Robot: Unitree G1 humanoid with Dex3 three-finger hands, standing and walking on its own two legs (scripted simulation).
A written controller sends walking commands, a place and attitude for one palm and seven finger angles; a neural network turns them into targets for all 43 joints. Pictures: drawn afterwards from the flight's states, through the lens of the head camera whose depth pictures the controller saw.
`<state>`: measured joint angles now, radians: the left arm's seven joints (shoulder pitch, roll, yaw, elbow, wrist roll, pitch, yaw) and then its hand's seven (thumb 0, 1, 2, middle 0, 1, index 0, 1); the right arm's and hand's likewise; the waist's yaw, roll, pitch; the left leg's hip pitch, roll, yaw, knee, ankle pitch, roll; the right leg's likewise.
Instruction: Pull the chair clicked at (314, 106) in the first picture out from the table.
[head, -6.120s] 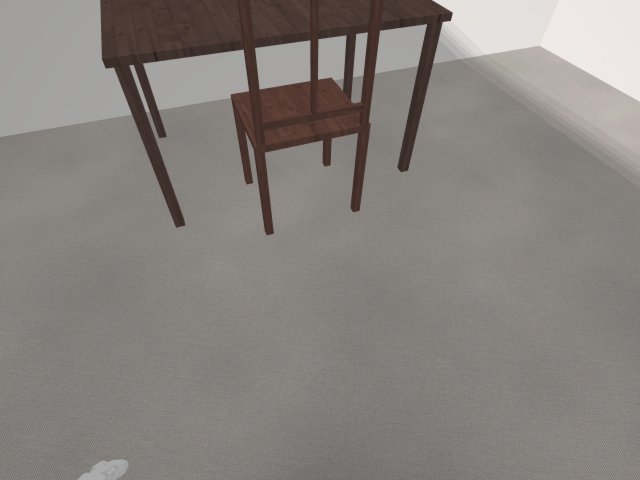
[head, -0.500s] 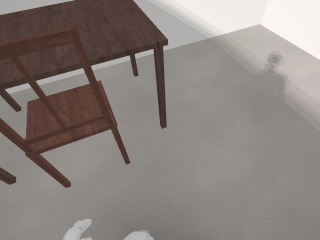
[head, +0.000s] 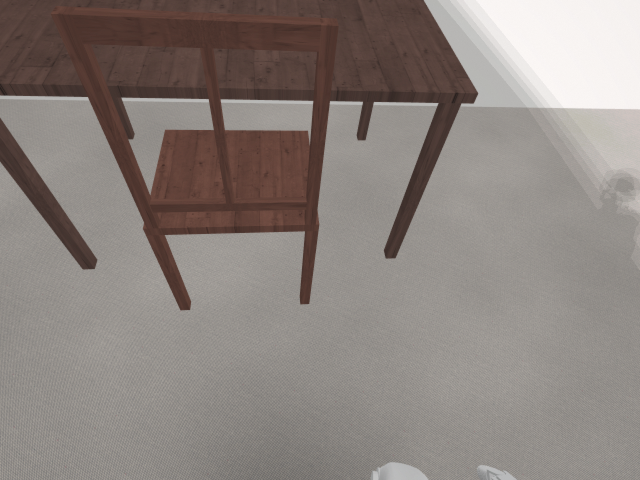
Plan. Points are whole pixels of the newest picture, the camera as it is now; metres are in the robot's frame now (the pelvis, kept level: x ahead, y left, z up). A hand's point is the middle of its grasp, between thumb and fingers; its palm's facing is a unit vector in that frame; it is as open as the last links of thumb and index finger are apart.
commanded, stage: turn to face it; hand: left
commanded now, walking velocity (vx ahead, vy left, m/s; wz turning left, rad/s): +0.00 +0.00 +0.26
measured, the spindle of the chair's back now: (220, 137) +0.70 +0.26 -0.05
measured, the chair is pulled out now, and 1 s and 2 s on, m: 0.00 0.00 0.00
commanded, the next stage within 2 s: take the last steps up to it in 0.08 s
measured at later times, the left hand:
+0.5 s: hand out of the picture +0.02 +0.15 -0.15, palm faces +0.15 -0.96 -0.22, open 7.3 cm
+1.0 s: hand (163, 456) +0.16 +0.23 -0.17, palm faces +0.15 -0.98 -0.16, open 7.4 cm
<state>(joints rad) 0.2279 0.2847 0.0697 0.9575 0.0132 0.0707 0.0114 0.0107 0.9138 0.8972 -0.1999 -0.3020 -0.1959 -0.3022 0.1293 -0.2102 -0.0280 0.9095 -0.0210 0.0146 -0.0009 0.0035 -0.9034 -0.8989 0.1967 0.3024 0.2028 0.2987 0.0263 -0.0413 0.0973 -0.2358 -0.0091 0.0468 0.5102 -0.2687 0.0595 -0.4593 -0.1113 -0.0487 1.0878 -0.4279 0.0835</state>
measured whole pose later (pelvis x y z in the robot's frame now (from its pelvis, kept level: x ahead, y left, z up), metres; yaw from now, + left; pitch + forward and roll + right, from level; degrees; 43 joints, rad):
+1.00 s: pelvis +0.16 +0.04 +0.00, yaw +5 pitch -1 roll +1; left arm 0.28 0.18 0.06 1.07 0.03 0.00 -0.02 0.01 0.92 0.90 -0.20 -0.30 -0.19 -0.30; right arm 0.29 -0.14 -0.03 1.06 -0.03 -0.07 -0.02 0.00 -0.93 -0.90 0.20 0.30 0.20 0.30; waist 0.01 -0.04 0.02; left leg -0.11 0.02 0.16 0.38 -0.26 0.03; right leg -0.52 -0.11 -0.07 1.00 -0.27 0.00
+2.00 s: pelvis +0.26 -0.01 -0.02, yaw +5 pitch -1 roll -1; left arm 0.30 0.18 0.03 0.90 0.03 0.03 0.05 0.01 0.91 0.90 -0.20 -0.30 -0.20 -0.30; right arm 0.18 -0.21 -0.07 0.92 -0.02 0.04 -0.02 0.01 -0.91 -0.90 0.20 0.30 0.20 0.30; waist 0.01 0.05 0.08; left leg -0.40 -0.01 0.01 0.79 -0.36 0.02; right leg -0.24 0.02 -0.05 0.65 -0.38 -0.04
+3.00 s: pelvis +0.23 +0.03 +0.00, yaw +4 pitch -1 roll +0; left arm 0.36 0.12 -0.01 1.10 0.02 -0.01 0.04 0.01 0.91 0.90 -0.20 -0.30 -0.20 -0.30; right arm 0.27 -0.14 -0.02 1.13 -0.01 0.00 -0.02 0.01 -0.92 -0.90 0.20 0.30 0.20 0.30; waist 0.00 -0.01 0.03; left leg -0.25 -0.07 0.08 0.40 -0.14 0.10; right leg -0.21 -0.04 0.00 0.44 -0.22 0.03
